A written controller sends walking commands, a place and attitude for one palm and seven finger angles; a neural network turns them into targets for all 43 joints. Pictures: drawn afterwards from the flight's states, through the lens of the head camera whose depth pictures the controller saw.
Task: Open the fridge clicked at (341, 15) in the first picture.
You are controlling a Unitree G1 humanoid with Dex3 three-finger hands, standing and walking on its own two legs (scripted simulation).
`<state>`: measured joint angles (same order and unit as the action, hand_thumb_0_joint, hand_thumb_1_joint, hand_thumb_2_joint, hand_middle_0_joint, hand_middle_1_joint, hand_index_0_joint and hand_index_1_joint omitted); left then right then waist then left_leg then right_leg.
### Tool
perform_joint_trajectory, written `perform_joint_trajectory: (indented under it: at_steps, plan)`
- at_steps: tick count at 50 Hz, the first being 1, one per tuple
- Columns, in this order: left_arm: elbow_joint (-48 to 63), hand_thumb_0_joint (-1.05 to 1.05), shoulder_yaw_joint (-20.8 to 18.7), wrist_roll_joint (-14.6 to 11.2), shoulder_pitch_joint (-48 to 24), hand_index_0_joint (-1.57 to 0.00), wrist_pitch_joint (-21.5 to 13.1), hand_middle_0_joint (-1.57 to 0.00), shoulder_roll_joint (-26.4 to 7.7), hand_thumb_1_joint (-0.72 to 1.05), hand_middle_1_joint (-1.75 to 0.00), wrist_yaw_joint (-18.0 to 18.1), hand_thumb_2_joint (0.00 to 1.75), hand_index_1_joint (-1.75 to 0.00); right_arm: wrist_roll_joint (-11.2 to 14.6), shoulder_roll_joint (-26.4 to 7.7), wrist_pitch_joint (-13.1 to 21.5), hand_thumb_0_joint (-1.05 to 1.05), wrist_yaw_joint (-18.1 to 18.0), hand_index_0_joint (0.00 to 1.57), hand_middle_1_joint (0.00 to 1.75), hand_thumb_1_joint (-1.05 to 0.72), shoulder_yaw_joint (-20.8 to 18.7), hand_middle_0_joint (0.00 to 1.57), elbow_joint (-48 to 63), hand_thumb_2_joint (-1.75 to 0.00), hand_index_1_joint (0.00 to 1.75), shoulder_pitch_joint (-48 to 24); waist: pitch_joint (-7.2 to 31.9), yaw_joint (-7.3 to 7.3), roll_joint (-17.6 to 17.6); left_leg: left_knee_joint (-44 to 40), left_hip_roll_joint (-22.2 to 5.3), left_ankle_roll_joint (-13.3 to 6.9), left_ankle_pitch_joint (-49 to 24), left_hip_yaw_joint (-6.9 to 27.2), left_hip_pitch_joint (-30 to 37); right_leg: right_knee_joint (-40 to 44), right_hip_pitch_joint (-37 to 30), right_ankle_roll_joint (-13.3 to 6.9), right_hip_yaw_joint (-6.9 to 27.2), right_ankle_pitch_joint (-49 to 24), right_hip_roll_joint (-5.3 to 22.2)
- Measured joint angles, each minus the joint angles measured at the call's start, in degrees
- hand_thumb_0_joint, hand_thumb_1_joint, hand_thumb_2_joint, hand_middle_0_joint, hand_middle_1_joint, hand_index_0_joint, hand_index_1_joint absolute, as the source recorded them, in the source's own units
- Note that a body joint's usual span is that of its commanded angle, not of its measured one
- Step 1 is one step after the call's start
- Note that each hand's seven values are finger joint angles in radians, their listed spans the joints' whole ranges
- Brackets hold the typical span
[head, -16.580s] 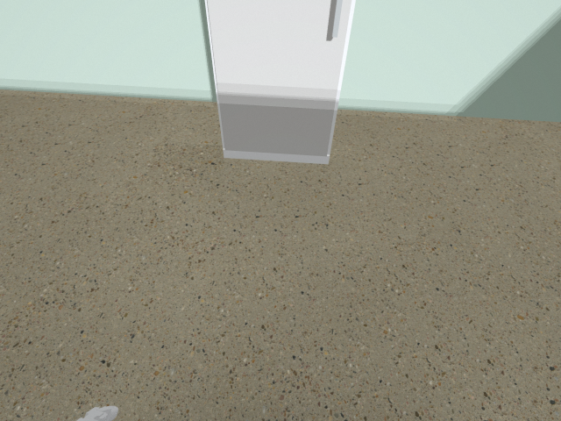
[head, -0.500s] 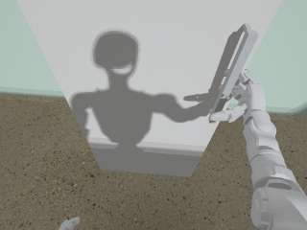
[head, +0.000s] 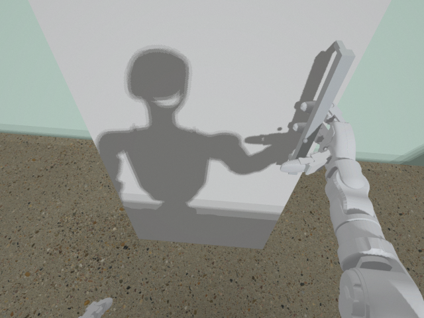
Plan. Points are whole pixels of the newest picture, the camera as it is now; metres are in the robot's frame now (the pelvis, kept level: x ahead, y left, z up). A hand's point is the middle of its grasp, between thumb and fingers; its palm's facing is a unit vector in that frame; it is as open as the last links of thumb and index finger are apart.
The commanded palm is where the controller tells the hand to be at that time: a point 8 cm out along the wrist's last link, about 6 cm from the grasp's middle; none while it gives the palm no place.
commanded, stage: slide the fingers in behind the handle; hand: right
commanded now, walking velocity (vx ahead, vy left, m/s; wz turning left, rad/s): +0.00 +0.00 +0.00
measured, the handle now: (311, 119) +0.49 -0.14 +0.13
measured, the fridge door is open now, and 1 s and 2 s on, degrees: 0 0 0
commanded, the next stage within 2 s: grip the handle and tug to test in 0.52 s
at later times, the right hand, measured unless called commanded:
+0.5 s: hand (305, 141) +0.43 -0.12 +0.12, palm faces -0.04 +1.00 -0.01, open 14.1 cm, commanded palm +0.40 -0.17 +0.12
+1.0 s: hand (304, 141) +0.43 -0.12 +0.12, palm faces -0.02 +1.00 -0.02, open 10.9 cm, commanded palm +0.40 -0.17 +0.12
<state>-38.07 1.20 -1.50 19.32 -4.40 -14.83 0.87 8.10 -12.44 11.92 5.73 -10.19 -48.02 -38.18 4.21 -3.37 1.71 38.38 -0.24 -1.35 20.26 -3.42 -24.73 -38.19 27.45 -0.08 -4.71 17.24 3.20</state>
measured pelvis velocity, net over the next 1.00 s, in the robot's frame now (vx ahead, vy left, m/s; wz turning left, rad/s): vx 0.00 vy -0.01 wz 0.00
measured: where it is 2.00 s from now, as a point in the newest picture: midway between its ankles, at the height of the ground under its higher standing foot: outside the picture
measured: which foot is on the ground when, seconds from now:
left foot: down 0.00-1.00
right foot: down 0.00-1.00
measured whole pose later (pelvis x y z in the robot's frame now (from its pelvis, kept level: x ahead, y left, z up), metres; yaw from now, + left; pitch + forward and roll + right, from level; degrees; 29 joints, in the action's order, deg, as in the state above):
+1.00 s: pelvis +0.00 -0.01 +0.00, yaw +0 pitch +6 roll +0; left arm -38.7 0.9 -1.2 19.1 -5.2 -14.5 0.4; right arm 7.7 -10.8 10.7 2.7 -8.0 -44.8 -36.5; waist 4.1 -2.7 1.8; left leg 37.5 -0.6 -0.8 20.2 -3.1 -23.5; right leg -37.8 26.3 -0.5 -4.9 17.5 2.7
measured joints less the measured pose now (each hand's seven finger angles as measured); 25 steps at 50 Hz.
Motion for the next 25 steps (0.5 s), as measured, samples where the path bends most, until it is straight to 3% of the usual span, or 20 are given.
perform_joint_trajectory:
  at_steps: [25]
  plan:
    - [-0.7, 0.01, 0.1, 0.1, 0.1, -0.20, -0.4, -0.20, 0.2, 0.90, -0.29, 0.0, 0.90, -0.30, -0.3, 0.5, 0.4, -0.01, -1.0, 0.28, 1.20, 0.50, 0.4, 0.29, -0.3, -0.30, 1.20, 0.0, -0.3, -0.13, -0.1, -0.5, -0.1, 0.4, -0.5, 0.4, 0.4, 0.2, -0.5, -0.4, -0.4, -0.2, -0.2]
